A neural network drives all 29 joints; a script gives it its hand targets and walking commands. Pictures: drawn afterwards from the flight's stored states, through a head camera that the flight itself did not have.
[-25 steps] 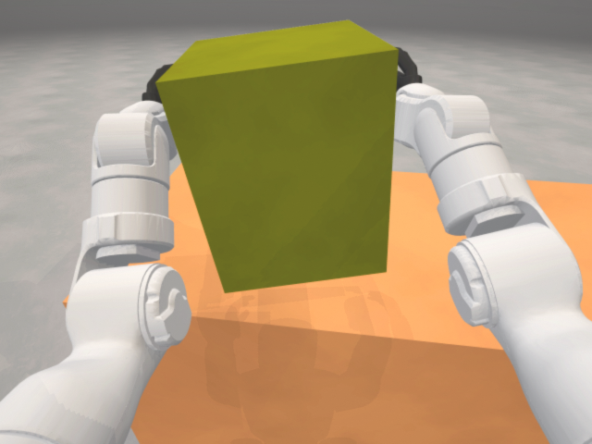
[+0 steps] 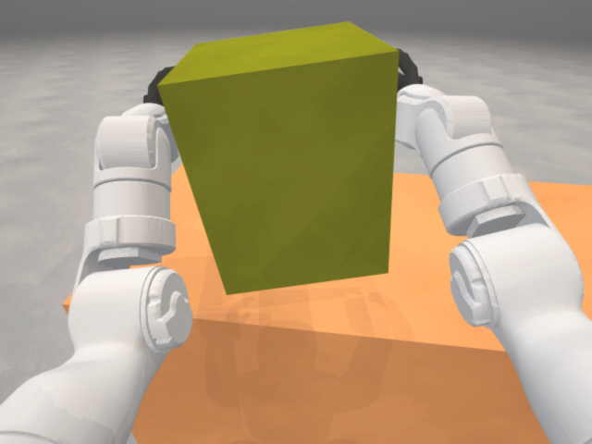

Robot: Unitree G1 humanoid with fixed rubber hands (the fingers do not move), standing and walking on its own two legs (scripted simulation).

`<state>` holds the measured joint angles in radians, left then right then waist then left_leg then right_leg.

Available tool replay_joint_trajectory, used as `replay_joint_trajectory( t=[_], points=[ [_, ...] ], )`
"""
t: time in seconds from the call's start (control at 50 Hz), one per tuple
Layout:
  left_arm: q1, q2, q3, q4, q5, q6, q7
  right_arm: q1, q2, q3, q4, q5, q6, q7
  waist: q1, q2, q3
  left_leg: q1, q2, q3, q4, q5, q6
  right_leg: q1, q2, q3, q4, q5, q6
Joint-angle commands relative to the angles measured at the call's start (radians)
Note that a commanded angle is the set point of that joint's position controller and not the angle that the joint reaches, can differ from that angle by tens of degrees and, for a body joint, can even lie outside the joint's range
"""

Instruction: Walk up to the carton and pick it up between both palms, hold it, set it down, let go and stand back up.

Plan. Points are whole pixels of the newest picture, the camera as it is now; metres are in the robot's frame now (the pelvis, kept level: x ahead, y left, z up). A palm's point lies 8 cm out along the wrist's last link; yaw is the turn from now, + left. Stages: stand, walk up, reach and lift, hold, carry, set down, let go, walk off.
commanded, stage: hold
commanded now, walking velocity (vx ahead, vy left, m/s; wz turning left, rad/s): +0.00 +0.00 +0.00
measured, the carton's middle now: (289, 154) +0.37 -0.01 +0.29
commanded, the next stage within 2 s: none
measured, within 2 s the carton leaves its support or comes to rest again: neither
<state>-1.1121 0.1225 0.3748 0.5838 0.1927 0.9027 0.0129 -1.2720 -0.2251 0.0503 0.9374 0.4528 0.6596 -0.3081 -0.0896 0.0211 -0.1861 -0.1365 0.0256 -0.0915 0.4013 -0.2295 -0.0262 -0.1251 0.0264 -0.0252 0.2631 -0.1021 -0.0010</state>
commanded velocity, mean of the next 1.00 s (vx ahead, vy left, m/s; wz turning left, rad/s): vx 0.00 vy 0.00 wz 0.00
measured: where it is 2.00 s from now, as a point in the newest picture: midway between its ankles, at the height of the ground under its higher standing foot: outside the picture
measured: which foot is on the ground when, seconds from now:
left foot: down 0.00-1.00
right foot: down 0.00-1.00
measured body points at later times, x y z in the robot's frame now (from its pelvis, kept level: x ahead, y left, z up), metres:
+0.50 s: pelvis +0.00 +0.00 +0.00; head -0.10 +0.01 +0.44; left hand +0.39 +0.14 +0.33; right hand +0.38 -0.15 +0.36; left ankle -0.01 +0.13 -0.75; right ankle +0.03 -0.12 -0.75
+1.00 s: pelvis +0.00 -0.01 +0.00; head -0.10 +0.01 +0.44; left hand +0.39 +0.15 +0.33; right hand +0.38 -0.15 +0.35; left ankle +0.00 +0.13 -0.75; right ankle +0.03 -0.12 -0.75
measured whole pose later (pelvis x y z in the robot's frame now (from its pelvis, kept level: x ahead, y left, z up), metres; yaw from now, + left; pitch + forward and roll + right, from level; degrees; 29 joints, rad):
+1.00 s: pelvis +0.00 -0.01 +0.00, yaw +1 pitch -2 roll -2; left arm -1.12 0.13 0.38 0.59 0.20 0.90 0.00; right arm -1.26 -0.21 0.02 0.90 0.42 0.69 -0.32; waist -0.09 0.01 -0.20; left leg -0.15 0.03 -0.11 0.40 -0.22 -0.03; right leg -0.14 0.04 -0.02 0.28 -0.11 -0.01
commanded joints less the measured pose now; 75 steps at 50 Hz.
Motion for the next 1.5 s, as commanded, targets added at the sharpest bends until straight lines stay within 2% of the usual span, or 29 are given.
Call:
replay_joint_trajectory(
  t=[0.0, 0.28, 0.3, 0.34, 0.36, 0.4, 0.5, 0.62, 0.68, 0.78, 0.86, 0.88, 0.94, 1.04, 1.14, 1.16, 1.28, 1.38, 1.48],
  points=[
    [-0.863, -0.576, -0.302, -0.159, -0.184, -0.114, -0.125, -0.783, 0.732, 0.103, -0.345, 0.182, -0.004, 0.135, -0.006, 0.024, -0.362, -0.071, -0.076, 0.04, -0.058, 0.224, -0.036, 0.288, 0.062, 0.024, 0.031, 0.186, 0.038],
    [-0.868, -0.578, -0.299, -0.144, -0.186, -0.117, -0.126, -0.788, 0.726, 0.095, -0.336, 0.178, -0.003, 0.136, -0.008, 0.029, -0.361, -0.077, -0.074, 0.038, -0.061, 0.211, -0.036, 0.281, 0.062, 0.027, 0.029, 0.171, 0.034],
    [-0.841, -0.629, -0.344, -0.231, -0.219, -0.116, -0.118, -0.809, 0.739, 0.126, -0.473, 0.197, -0.016, 0.13, -0.003, 0.037, -0.496, -0.038, -0.069, 0.025, -0.034, 0.282, -0.048, 0.333, 0.067, 0.035, 0.052, 0.252, 0.03],
    [-0.848, -0.608, -0.315, -0.198, -0.206, -0.103, -0.11, -0.812, 0.731, 0.118, -0.454, 0.196, 0.007, 0.121, 0.0, 0.023, -0.44, -0.049, -0.074, 0.027, -0.035, 0.263, -0.046, 0.321, 0.066, 0.034, 0.048, 0.237, 0.036],
    [-0.852, -0.609, -0.322, -0.219, -0.207, -0.102, -0.109, -0.8, 0.732, 0.116, -0.454, 0.196, 0.01, 0.121, -0.009, 0.025, -0.453, -0.043, -0.073, 0.029, -0.039, 0.261, -0.048, 0.328, 0.069, 0.033, 0.051, 0.243, 0.036],
    [-0.84, -0.613, -0.317, -0.192, -0.189, -0.094, -0.115, -0.757, 0.703, 0.086, -0.381, 0.174, 0.02, 0.124, -0.021, 0.044, -0.364, -0.07, -0.064, 0.028, -0.062, 0.211, -0.052, 0.291, 0.066, 0.035, 0.041, 0.182, 0.024],
    [-0.85, -0.585, -0.287, -0.16, -0.159, -0.088, -0.129, -0.752, 0.703, 0.067, -0.305, 0.154, 0.028, 0.135, -0.004, 0.039, -0.297, -0.113, -0.057, 0.027, -0.087, 0.155, -0.047, 0.284, 0.059, 0.038, 0.039, 0.132, 0.018],
    [-0.844, -0.563, -0.269, -0.135, -0.142, -0.086, -0.137, -0.756, 0.705, 0.065, -0.288, 0.15, 0.026, 0.134, -0.002, 0.035, -0.302, -0.1, -0.064, 0.034, -0.074, 0.18, -0.045, 0.283, 0.051, 0.045, 0.039, 0.172, 0.025],
    [-0.811, -0.543, -0.247, -0.126, -0.13, -0.081, -0.142, -0.763, 0.707, 0.083, -0.315, 0.162, 0.024, 0.126, 0.01, 0.006, -0.316, -0.081, -0.07, 0.036, -0.063, 0.21, -0.037, 0.303, 0.051, 0.044, 0.041, 0.216, 0.034],
    [-0.831, -0.547, -0.253, -0.108, -0.142, -0.089, -0.149, -0.799, 0.722, 0.077, -0.351, 0.152, 0.01, 0.122, 0.012, -0.003, -0.318, -0.094, -0.072, 0.041, -0.07, 0.157, -0.027, 0.276, 0.047, 0.041, 0.03, 0.159, 0.036],
    [-0.86, -0.573, -0.286, -0.128, -0.176, -0.103, -0.141, -0.814, 0.736, 0.073, -0.373, 0.15, 0.004, 0.124, -0.006, 0.006, -0.363, -0.089, -0.071, 0.036, -0.062, 0.159, -0.029, 0.272, 0.048, 0.042, 0.033, 0.16, 0.033],
    [-0.864, -0.585, -0.305, -0.138, -0.187, -0.105, -0.139, -0.81, 0.732, 0.071, -0.379, 0.151, 0.004, 0.122, -0.02, 0.023, -0.369, -0.084, -0.071, 0.033, -0.06, 0.167, -0.036, 0.274, 0.049, 0.045, 0.035, 0.174, 0.03],
    [-0.873, -0.595, -0.308, -0.151, -0.196, -0.106, -0.13, -0.828, 0.737, 0.079, -0.405, 0.158, 0.007, 0.119, -0.014, 0.022, -0.391, -0.083, -0.073, 0.03, -0.059, 0.165, -0.036, 0.284, 0.051, 0.042, 0.035, 0.17, 0.032],
    [-0.872, -0.608, -0.303, -0.14, -0.19, -0.099, -0.13, -0.805, 0.71, 0.052, -0.366, 0.144, 0.016, 0.125, -0.022, 0.057, -0.362, -0.109, -0.063, 0.028, -0.085, 0.131, -0.042, 0.289, 0.053, 0.044, 0.035, 0.121, 0.019],
    [-0.846, -0.572, -0.257, -0.102, -0.152, -0.095, -0.135, -0.78, 0.698, 0.05, -0.299, 0.139, 0.023, 0.131, 0.0, 0.034, -0.309, -0.12, -0.061, 0.029, -0.095, 0.118, -0.036, 0.282, 0.05, 0.043, 0.032, 0.107, 0.021],
    [-0.833, -0.564, -0.241, -0.098, -0.141, -0.093, -0.137, -0.778, 0.7, 0.056, -0.297, 0.142, 0.022, 0.131, 0.011, 0.021, -0.305, -0.121, -0.061, 0.031, -0.094, 0.131, -0.033, 0.288, 0.051, 0.042, 0.033, 0.115, 0.023],
    [-0.803, -0.537, -0.237, -0.117, -0.129, -0.087, -0.146, -0.76, 0.697, 0.083, -0.323, 0.165, 0.02, 0.122, 0.008, 0.0, -0.32, -0.076, -0.067, 0.034, -0.066, 0.219, -0.039, 0.304, 0.053, 0.041, 0.037, 0.213, 0.031],
    [-0.808, -0.567, -0.29, -0.168, -0.149, -0.077, -0.154, -0.744, 0.69, 0.085, -0.363, 0.174, 0.022, 0.112, -0.023, 0.034, -0.331, -0.047, -0.065, 0.033, -0.053, 0.259, -0.055, 0.304, 0.054, 0.04, 0.037, 0.248, 0.027],
    [-0.814, -0.598, -0.343, -0.236, -0.177, -0.073, -0.144, -0.762, 0.702, 0.111, -0.464, 0.195, 0.023, 0.103, -0.035, 0.06, -0.389, -0.017, -0.07, 0.026, -0.034, 0.299, -0.066, 0.318, 0.057, 0.037, 0.044, 0.291, 0.032]
  ],
)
